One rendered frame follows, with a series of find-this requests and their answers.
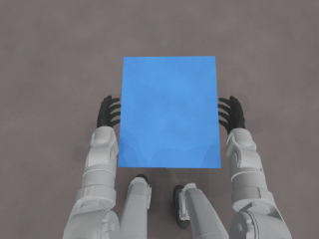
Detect right robot shin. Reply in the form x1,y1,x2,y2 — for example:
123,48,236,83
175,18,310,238
178,183,196,220

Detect carton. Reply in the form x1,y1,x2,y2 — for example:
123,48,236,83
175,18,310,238
118,56,221,168

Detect robot right upper arm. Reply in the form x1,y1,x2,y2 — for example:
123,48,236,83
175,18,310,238
228,210,292,239

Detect left robot hand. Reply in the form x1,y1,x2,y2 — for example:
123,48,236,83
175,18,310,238
97,95,122,128

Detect robot left forearm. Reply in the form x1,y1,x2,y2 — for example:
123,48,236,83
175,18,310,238
63,125,119,239

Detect robot right foot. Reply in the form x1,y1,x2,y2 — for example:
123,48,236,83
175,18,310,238
172,185,189,229

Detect right robot hand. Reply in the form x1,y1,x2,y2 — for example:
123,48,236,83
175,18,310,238
217,96,245,135

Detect robot left upper arm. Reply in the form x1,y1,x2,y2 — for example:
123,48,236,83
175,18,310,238
64,209,122,239

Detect robot right forearm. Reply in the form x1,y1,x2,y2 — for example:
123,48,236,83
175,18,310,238
225,127,292,239

